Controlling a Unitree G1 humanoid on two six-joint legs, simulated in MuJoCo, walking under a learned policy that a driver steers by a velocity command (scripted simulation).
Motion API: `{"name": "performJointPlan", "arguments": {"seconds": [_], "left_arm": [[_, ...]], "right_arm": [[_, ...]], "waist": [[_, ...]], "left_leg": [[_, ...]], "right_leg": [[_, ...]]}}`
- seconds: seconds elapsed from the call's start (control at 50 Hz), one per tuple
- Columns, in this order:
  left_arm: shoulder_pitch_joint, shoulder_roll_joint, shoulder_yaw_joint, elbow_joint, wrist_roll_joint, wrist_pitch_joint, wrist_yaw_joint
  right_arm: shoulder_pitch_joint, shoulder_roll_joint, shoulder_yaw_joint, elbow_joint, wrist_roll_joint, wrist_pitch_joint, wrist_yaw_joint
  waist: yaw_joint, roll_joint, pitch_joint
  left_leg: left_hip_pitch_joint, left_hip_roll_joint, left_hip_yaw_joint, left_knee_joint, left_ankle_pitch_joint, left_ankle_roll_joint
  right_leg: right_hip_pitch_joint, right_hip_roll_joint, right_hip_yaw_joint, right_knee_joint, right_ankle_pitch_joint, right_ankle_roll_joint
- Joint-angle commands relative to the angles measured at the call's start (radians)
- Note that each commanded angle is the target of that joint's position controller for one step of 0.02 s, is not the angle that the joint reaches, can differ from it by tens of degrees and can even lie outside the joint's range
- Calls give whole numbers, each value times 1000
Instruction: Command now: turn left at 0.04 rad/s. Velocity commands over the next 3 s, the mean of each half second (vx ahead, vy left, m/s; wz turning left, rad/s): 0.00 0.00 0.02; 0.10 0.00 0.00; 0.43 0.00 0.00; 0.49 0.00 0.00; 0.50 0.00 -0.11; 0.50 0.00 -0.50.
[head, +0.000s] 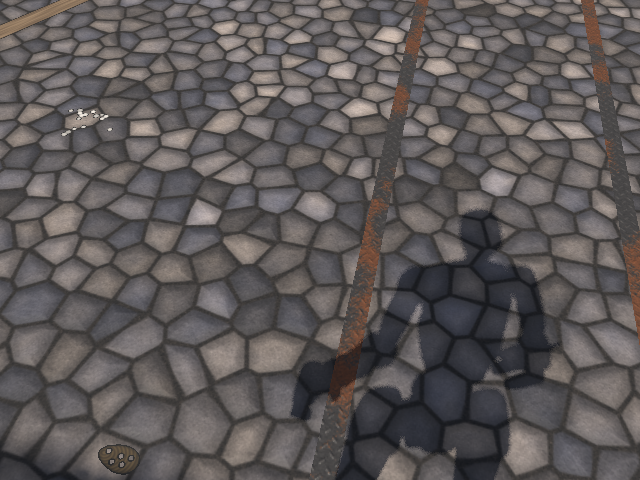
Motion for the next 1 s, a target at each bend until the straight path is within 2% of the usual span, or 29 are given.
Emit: {"name": "performJointPlan", "arguments": {"seconds": [0.02,0.3,0.74,0.76,0.78,0.8,0.82,0.84,0.86,0.88,0.9,0.92,0.94,0.96,0.98,1.0], "left_arm": [[-6,100,23,-36,-2,-13,7],[20,103,24,66,-9,-5,24],[53,62,18,219,-13,6,36],[72,50,15,232,-14,8,37],[74,46,16,237,-21,9,38],[62,42,16,230,-26,8,39],[36,36,15,215,-26,0,38],[9,13,9,196,-27,-14,32],[4,6,7,184,-34,-31,22],[-10,12,9,172,-42,-48,11],[-11,18,11,165,-51,-63,1],[5,20,11,165,-54,-77,-8],[56,19,14,185,-52,-88,-16],[162,16,22,238,-46,-93,-19],[253,26,32,283,-32,-90,-20],[380,82,48,303,-25,-88,-16]], "right_arm": [[-13,-131,-38,-56,2,-15,-4],[28,-123,-43,40,9,-15,-11],[82,-110,-35,225,18,-13,-30],[98,-109,-34,240,19,-11,-32],[104,-125,-40,246,26,-7,-35],[110,-149,-48,248,32,-5,-37],[127,-168,-54,248,35,-8,-37],[164,-195,-62,256,39,-17,-33],[168,-219,-70,258,44,-28,-33],[162,-216,-71,256,44,-41,-32],[138,-203,-68,248,43,-51,-30],[103,-194,-66,238,50,-56,-27],[52,-190,-64,226,60,-55,-26],[8,-188,-63,217,65,-50,-24],[-1,-160,-56,210,56,-50,-22],[-13,-88,-33,196,38,-57,-17]], "waist": [[-9,42,-22],[-9,21,-22],[-11,11,19],[-12,20,-2],[-18,36,11],[-28,67,46],[-43,106,92],[-61,169,119],[-61,219,144],[-61,222,169],[-47,208,177],[-25,186,168],[13,159,139],[62,126,96],[86,67,61],[123,-144,-1]], "left_leg": [[-26,107,-123,-136,203,38],[-19,70,-71,-114,254,23],[-23,47,-33,-125,210,1],[-15,40,-29,-136,99,6],[-27,35,-37,-148,-109,25],[-61,58,-80,-180,-324,53],[-87,113,-163,-236,-479,89],[-88,196,-291,-303,-576,138],[-90,278,-405,-360,-597,189],[-97,323,-473,-385,-558,219],[-71,339,-476,-381,-491,222],[-58,327,-429,-358,-411,200],[-94,279,-333,-321,-326,161],[-177,208,-226,-255,-245,125],[-245,138,-135,-126,-151,90],[-357,40,7,208,-87,21]], "right_leg": [[22,-6,6,-31,141,-4],[42,-5,-1,-32,169,-9],[32,16,-16,-57,139,-24],[37,33,-37,-47,47,-26],[8,63,-69,-7,-96,-36],[-47,83,-92,45,-219,-48],[-122,93,-101,111,-277,-57],[-182,97,-103,203,-254,-66],[-235,70,-69,300,-221,-87],[-277,38,-22,361,-243,-110],[-309,14,0,358,-283,-133],[-281,-1,5,276,-285,-154],[-150,11,-22,131,-215,-167],[60,61,-80,-2,-38,-158],[205,78,-62,-22,33,-134],[337,-103,209,-150,-91,-175]]}}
